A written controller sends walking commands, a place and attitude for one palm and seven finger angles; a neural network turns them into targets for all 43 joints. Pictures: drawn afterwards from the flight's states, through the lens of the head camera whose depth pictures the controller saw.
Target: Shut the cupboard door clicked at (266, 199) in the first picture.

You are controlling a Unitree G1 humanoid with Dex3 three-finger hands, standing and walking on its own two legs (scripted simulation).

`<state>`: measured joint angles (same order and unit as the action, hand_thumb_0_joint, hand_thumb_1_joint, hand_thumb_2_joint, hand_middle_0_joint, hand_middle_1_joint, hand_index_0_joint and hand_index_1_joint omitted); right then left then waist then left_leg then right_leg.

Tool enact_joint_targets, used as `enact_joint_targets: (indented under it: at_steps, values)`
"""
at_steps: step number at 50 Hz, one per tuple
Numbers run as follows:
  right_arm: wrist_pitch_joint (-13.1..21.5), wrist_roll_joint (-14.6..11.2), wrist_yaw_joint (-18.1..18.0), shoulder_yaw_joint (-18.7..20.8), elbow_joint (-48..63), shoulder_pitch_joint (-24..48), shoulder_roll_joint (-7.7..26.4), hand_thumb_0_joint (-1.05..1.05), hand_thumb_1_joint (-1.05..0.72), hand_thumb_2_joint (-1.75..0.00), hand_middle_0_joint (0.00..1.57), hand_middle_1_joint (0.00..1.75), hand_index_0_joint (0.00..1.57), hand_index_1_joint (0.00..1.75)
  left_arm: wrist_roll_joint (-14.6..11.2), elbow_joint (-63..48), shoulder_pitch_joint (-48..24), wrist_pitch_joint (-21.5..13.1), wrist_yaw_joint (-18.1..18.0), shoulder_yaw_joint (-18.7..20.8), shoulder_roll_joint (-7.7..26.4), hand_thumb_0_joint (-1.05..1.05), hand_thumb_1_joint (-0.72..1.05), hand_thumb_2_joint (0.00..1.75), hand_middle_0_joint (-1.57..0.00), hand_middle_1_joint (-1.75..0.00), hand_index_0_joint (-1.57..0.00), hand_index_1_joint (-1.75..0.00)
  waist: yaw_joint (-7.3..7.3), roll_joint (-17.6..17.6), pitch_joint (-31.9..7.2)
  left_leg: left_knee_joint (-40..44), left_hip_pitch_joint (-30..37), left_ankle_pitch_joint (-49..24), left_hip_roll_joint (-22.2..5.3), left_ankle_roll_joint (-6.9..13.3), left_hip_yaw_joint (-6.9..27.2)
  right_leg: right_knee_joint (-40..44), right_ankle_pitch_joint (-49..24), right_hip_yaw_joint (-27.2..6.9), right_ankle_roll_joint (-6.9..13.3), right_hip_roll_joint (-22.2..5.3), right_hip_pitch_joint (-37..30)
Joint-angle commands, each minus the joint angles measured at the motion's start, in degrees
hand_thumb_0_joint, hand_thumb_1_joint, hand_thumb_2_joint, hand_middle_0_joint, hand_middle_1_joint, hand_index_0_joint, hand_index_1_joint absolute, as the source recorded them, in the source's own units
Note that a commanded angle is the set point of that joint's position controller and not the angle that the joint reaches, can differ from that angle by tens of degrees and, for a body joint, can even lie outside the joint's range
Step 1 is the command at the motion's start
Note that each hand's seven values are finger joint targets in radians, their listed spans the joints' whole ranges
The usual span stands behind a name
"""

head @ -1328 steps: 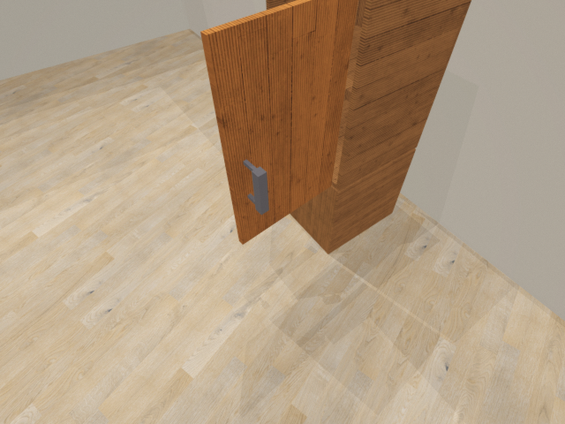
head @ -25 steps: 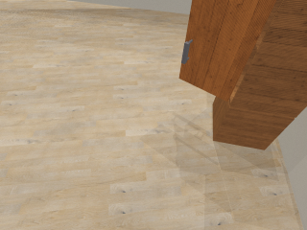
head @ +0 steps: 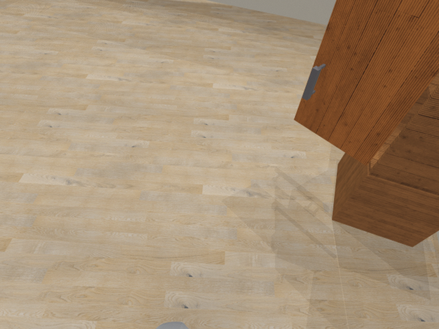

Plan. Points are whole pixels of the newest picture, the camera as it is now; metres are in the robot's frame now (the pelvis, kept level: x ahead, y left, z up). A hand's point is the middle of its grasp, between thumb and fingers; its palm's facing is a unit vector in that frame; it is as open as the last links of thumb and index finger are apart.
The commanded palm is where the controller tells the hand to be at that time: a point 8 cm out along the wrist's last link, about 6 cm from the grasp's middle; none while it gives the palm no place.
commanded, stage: walk to a spot facing it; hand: left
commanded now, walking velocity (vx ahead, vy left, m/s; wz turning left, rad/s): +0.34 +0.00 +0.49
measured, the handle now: (314, 81) +0.99 -0.33 -0.10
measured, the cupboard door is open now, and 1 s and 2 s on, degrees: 64 64 64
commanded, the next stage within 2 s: turn to face it in 0.48 s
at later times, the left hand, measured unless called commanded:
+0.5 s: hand (128, 251) +0.30 +0.22 -0.14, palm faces +0.14 -0.97 -0.20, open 7.4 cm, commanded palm none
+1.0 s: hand (126, 243) +0.32 +0.24 -0.17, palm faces +0.18 -0.97 -0.17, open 7.4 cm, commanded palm none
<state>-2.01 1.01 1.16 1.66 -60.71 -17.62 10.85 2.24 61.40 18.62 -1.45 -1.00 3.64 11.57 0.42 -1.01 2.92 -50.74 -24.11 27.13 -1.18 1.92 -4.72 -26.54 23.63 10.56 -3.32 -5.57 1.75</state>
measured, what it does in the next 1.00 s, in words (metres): walks ahead: left foot, then right foot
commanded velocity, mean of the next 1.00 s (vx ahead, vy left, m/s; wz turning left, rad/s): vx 0.17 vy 0.00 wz -0.12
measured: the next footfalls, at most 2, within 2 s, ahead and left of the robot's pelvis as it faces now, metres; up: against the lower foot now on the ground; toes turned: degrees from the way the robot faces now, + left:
left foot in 0.08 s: +0.13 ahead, +0.13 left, +0.00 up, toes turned +11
right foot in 0.52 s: +0.36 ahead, -0.08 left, +0.00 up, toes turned +6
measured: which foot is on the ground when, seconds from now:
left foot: up 0.00-0.06, down 0.08-0.52, up 0.54-0.80, down 0.82-1.00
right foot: down 0.00-0.08, up 0.10-0.50, down 0.52-0.84, up 0.86-1.00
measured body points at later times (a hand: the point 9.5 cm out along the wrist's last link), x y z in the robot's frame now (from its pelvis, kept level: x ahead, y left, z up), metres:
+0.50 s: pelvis +0.20 +0.03 +0.00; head +0.23 +0.02 +0.45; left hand +0.29 +0.28 -0.13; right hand +0.20 -0.19 -0.16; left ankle +0.09 +0.12 -0.73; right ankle +0.32 -0.08 -0.72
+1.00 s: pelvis +0.35 +0.06 +0.01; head +0.39 +0.08 +0.46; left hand +0.32 +0.29 -0.15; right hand +0.46 -0.16 -0.13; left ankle +0.33 +0.16 -0.73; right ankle +0.34 -0.07 -0.68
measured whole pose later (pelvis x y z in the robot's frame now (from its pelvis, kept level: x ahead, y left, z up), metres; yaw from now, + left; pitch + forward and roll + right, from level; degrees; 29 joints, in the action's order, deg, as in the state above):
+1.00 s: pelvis +0.35 +0.06 +0.01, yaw +4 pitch +0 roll -2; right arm 1.1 1.4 -2.2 1.2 -55.0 -8.3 9.1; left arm 0.9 59.7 15.8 3.0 0.4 4.6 10.0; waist -1.9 -0.1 5.9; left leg -31.0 -13.0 17.3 -6.1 0.6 -10.2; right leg -52.4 28.3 3.7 -2.0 -1.2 22.9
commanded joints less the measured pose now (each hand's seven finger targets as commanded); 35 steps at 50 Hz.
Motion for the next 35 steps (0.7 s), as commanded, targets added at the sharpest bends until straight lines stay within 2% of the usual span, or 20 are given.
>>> enact_joint_targets:
  at_steps: [1,2,3,4,5,6,7,9,11,14,20,22,24,25,26,27,28,30,33,35]
  values:
    - [3.0,0.0,1.0,1.4,9.4,5.7,4.7,0.00,-0.90,-0.90,0.20,0.30,0.20,0.30,-0.1,-3.4,-0.4,-1.1,0.1,2.7,11.8,0.00,0.90,0.90,-0.20,-0.30,-0.20,-0.30,1.52,-5.9,6.1,10.1,-3.3,-5.1,-3.2,0.2,-2.6,6.9,-12.2,-3.9,8.4,-16.7,3.7]
    - [3.2,0.3,1.1,2.0,7.7,-0.3,5.8,0.00,-0.90,-0.90,0.20,0.30,0.20,0.30,-0.5,-3.8,-1.8,-1.2,0.4,2.8,12.1,0.00,0.90,0.90,-0.20,-0.30,-0.20,-0.30,4.40,-2.4,3.2,13.7,8.4,-8.9,-0.3,0.5,-5.2,-0.8,-16.1,0.0,6.8,-14.2,8.7]
    - [3.3,0.7,0.8,2.9,4.8,-10.0,8.5,0.00,-0.90,-0.90,0.20,0.30,0.20,0.30,-1.0,-4.7,-2.1,-1.0,0.9,2.7,12.0,0.00,0.90,0.90,-0.20,-0.30,-0.20,-0.30,8.23,4.5,-1.9,17.5,21.5,-10.1,1.4,1.3,-4.1,-15.0,-19.9,4.2,4.8,-9.8,14.7]
    - [3.7,1.5,-0.1,4.8,2.7,-18.5,15.8,0.00,-0.90,-0.90,0.20,0.30,0.20,0.30,-1.7,-7.3,-1.3,-0.5,1.7,2.2,7.5,0.00,0.90,0.90,-0.20,-0.30,-0.20,-0.30,10.68,22.9,-6.1,28.0,30.8,-4.9,-13.4,7.3,24.6,-37.0,-0.7,4.9,0.2,-0.5,30.7]
    - [3.9,0.9,-1.2,5.2,1.5,-22.4,18.3,0.00,-0.90,-0.90,0.20,0.30,0.20,0.30,-1.5,-11.0,-6.7,-0.7,1.7,1.4,6.8,0.00,0.90,0.90,-0.20,-0.30,-0.20,-0.30,11.68,21.7,-8.1,37.3,31.4,-3.4,-21.3,12.6,42.6,-47.4,12.2,-5.0,0.9,3.3,38.4]
    - [3.7,0.6,-1.7,5.1,2.1,-17.8,17.8,0.00,-0.90,-0.90,0.20,0.30,0.20,0.30,-1.2,-11.7,-10.1,-1.0,1.2,1.4,5.9,0.00,0.90,0.90,-0.20,-0.30,-0.20,-0.30,9.46,10.6,-5.3,37.5,25.9,1.9,-22.5,13.2,40.7,-50.8,8.0,-9.7,2.7,0.4,40.4]
    - [4.2,0.6,-2.1,4.4,4.3,-13.1,15.3,0.00,-0.90,-0.90,0.20,0.30,0.20,0.30,-1.2,-11.2,-10.6,-1.2,1.3,1.1,5.2,0.00,0.90,0.90,-0.20,-0.30,-0.20,-0.30,7.23,4.6,-3.4,37.0,21.3,2.0,-21.2,12.4,38.3,-50.6,2.9,-11.0,3.0,-1.6,40.8]
    - [5.2,0.8,-2.6,2.7,5.2,-6.1,10.0,0.00,-0.90,-0.90,0.20,0.30,0.20,0.30,-0.3,-8.4,-6.9,-0.8,1.8,1.3,4.2,0.00,0.90,0.90,-0.20,-0.30,-0.20,-0.30,2.86,5.9,0.3,38.1,11.8,-1.9,-15.9,8.9,27.0,-44.8,-3.8,-11.6,2.3,-3.3,35.6]
    - [6.0,0.5,-2.8,2.1,4.9,-4.1,8.2,0.00,-0.90,-0.90,0.20,0.30,0.20,0.30,-0.1,-7.0,-3.6,-0.1,2.1,1.1,2.9,0.00,0.90,0.90,-0.20,-0.30,-0.20,-0.30,0.83,6.9,-1.4,37.9,12.4,-10.4,-12.8,9.1,19.9,-38.5,-6.9,-10.5,1.3,-2.6,32.9]
    - [6.3,0.2,-2.8,2.2,3.7,-4.5,7.7,0.00,-0.90,-0.90,0.20,0.30,0.20,0.30,-0.3,-8.1,-6.1,0.0,2.2,0.8,2.4,0.00,0.90,0.90,-0.20,-0.30,-0.20,-0.30,0.57,4.3,-1.4,38.8,14.2,-15.0,-12.2,10.6,17.0,-29.3,-10.2,-10.1,0.9,-2.2,32.4]
    - [5.9,0.2,-2.5,2.5,2.2,-4.7,6.8,0.00,-0.90,-0.90,0.20,0.30,0.20,0.30,-0.5,-10.9,-12.3,-0.3,2.4,0.5,2.5,0.00,0.90,0.90,-0.20,-0.30,-0.20,-0.30,1.17,5.1,2.6,38.2,12.7,-15.8,-11.6,9.7,13.6,-12.5,-14.1,-8.0,1.3,-0.3,24.8]
    - [5.6,0.3,-2.4,2.8,1.8,-4.0,7.0,0.00,-0.90,-0.90,0.20,0.30,0.20,0.30,-0.4,-10.5,-10.1,-0.7,2.3,0.9,2.9,0.00,0.90,0.90,-0.20,-0.30,-0.20,-0.30,-0.06,4.3,2.4,34.7,12.3,-15.9,-10.7,8.8,12.8,-8.4,-14.6,-6.5,1.7,1.6,18.9]
    - [5.3,0.0,-2.3,2.8,1.4,-3.9,6.0,0.00,-0.90,-0.90,0.20,0.30,0.20,0.30,-0.3,-7.8,-2.0,-1.4,2.0,1.7,4.7,0.00,0.90,0.90,-0.20,-0.30,-0.20,-0.30,-3.40,1.2,-0.1,23.6,7.7,-17.5,-6.5,6.2,10.2,-2.4,-15.1,-6.8,2.6,2.7,5.0]
    - [5.4,-0.6,-1.8,2.6,1.9,-4.6,4.1,0.00,-0.90,-0.90,0.20,0.30,0.20,0.30,0.2,-5.8,5.7,-2.1,1.5,2.7,8.7,0.00,0.90,0.90,-0.20,-0.30,-0.20,-0.30,-6.23,-7.9,-4.6,8.2,-0.3,-14.0,-1.2,3.9,5.7,1.6,-9.7,-17.7,6.1,-5.8,-6.6]
    - [5.7,-0.7,-1.7,2.1,3.9,-5.8,1.6,0.00,-0.90,-0.90,0.20,0.30,0.20,0.30,0.1,-4.5,11.7,-2.2,1.1,3.8,13.5,0.00,0.90,0.90,-0.20,-0.30,-0.20,-0.30,-6.91,-19.2,-8.9,-9.5,-9.4,6.0,5.5,1.7,0.9,10.5,-8.7,-35.8,11.4,-19.8,-13.3]
    - [4.9,-0.4,-1.6,2.7,4.7,-3.6,3.9,0.00,-0.90,-0.90,0.20,0.30,0.20,0.30,-0.4,-5.4,8.9,-1.9,0.4,3.4,12.2,0.00,0.90,0.90,-0.20,-0.30,-0.20,-0.30,-5.66,-14.7,-5.7,-19.2,-11.8,7.1,2.0,1.7,5.1,14.1,-0.7,-39.2,13.9,-22.3,-7.1]
    - [4.7,-0.1,-1.4,2.8,5.0,-1.0,3.3,0.00,-0.90,-0.90,0.20,0.30,0.20,0.30,-0.2,-6.8,3.7,-1.7,0.1,3.1,10.2,0.00,0.90,0.90,-0.20,-0.30,-0.20,-0.30,-4.36,-12.4,-2.8,-24.5,-14.4,1.5,-0.4,1.4,6.8,15.6,4.6,-38.1,14.3,-21.4,-1.6]
    - [4.2,0.2,-1.1,2.2,4.6,1.6,1.8,0.00,-0.90,-0.90,0.20,0.30,0.20,0.30,-0.3,-7.7,-1.6,-2.2,-0.4,1.2,4.2,0.00,0.90,0.90,-0.20,-0.30,-0.20,-0.30,-1.35,-4.0,0.3,-20.9,-10.3,-6.2,-3.9,0.4,7.9,14.3,-9.9,-23.2,12.7,-16.4,8.3]
    - [3.4,0.3,-1.2,1.1,3.1,-2.0,-1.6,0.00,-0.90,-0.90,0.20,0.30,0.20,0.30,-0.2,-5.8,-0.9,-2.7,-0.7,0.3,2.4,0.00,0.90,0.90,-0.20,-0.30,-0.20,-0.30,0.96,-6.4,-2.9,-3.3,-1.5,-4.9,-3.9,-1.5,3.1,9.6,-36.5,-12.2,12.2,-11.0,9.6]
    - [3.3,0.1,-1.3,0.6,3.2,-1.2,-2.8,0.00,-0.90,-0.90,0.20,0.30,0.20,0.30,-0.3,-5.0,0.0,-2.4,-0.6,0.6,3.0,0.00,0.90,0.90,-0.20,-0.30,-0.20,-0.30,0.24,-7.1,-4.2,7.3,2.9,-7.4,-1.7,-2.5,-0.5,6.8,-43.0,-12.0,12.5,-8.4,8.3]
